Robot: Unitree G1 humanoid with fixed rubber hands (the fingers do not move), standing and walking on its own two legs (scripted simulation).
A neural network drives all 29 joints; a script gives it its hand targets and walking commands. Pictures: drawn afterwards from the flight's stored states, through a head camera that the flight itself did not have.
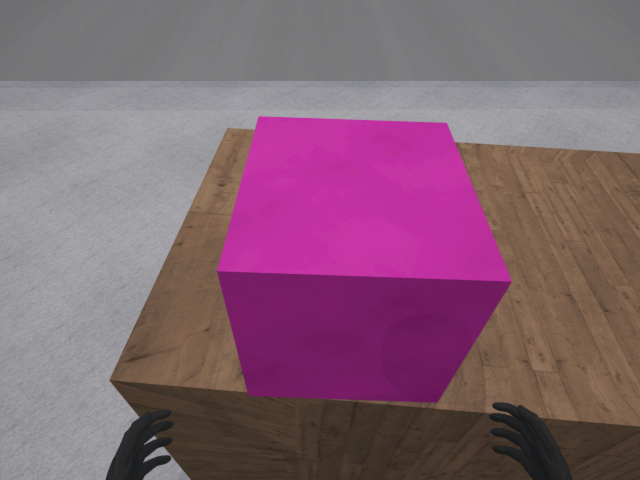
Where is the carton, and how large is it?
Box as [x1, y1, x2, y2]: [217, 116, 511, 402]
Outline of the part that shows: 258,116 217,269 248,395 437,402 511,281 447,124 435,122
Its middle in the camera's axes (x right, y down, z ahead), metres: +0.05 +0.03 +0.59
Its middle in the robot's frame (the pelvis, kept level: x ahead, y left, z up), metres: +0.44 -0.02 +0.03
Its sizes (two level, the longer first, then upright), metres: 0.309 0.289 0.297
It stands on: a pedestal, 0.66 m high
